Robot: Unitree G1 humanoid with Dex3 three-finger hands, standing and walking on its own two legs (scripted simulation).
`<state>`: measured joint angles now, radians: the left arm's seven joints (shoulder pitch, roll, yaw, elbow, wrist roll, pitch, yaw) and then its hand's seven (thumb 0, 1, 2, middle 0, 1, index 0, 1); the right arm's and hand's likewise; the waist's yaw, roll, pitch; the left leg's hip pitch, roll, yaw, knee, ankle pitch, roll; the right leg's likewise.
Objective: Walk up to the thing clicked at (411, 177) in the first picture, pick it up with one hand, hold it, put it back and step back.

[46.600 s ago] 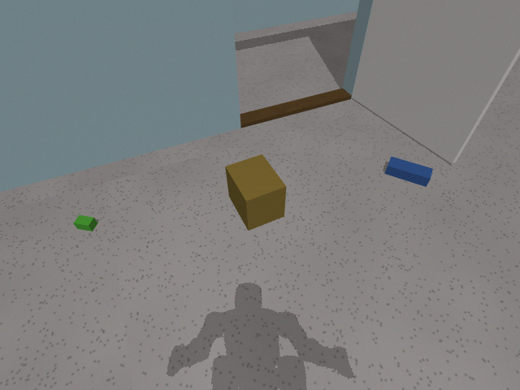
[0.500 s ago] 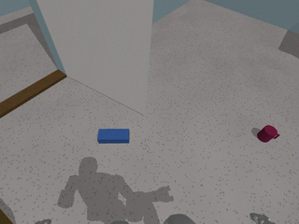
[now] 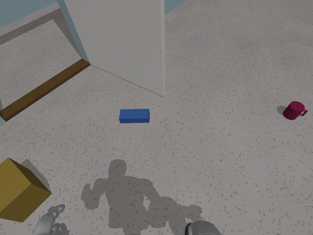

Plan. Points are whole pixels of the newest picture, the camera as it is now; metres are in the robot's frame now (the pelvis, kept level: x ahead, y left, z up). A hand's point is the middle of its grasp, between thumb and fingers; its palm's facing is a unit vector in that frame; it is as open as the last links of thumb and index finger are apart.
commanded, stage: step back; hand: left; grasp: from above
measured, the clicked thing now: (134, 116) +0.96 +0.22 -0.72
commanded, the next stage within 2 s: stand in 1.22 s
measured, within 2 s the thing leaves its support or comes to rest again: neither
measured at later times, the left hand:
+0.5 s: hand out of the picture -0.07 +0.26 -0.13, palm faces -0.02 -0.92 -0.38, open 7.4 cm
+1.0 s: hand out of the picture +0.04 +0.28 -0.13, palm faces -0.08 -0.91 -0.40, open 7.4 cm
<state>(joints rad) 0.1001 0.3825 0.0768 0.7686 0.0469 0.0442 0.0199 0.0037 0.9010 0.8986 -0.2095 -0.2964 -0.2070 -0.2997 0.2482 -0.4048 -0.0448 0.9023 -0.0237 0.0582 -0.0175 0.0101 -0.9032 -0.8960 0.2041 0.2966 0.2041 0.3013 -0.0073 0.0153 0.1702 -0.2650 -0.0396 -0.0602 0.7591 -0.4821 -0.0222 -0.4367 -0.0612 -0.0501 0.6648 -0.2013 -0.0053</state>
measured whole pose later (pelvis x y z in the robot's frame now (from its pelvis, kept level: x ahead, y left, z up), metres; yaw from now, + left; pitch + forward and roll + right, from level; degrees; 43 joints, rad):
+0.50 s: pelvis -0.11 +0.00 +0.01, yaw -3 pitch -3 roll -1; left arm 0.29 0.35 0.06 0.98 0.05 -0.03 -0.01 0.01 0.90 0.90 -0.21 -0.30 -0.21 -0.30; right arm 0.21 -0.40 -0.06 0.93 -0.04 0.02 0.03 0.01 -0.90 -0.90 0.20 0.30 0.21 0.30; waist 0.04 0.03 0.05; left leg -0.37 0.02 -0.04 0.79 -0.41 0.00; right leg -0.16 0.01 0.03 0.56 -0.34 -0.01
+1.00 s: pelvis -0.06 +0.01 +0.01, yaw -4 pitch -2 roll -1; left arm 0.18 0.38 0.05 0.99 0.03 -0.03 0.00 0.00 0.91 0.90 -0.21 -0.30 -0.20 -0.30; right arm 0.21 -0.37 -0.04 1.00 -0.01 0.02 0.01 0.01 -0.90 -0.90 0.20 0.30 0.21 0.30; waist 0.00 0.03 0.08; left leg -0.27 0.03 -0.01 0.70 -0.42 -0.01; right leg -0.29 -0.01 -0.03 0.61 -0.28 0.00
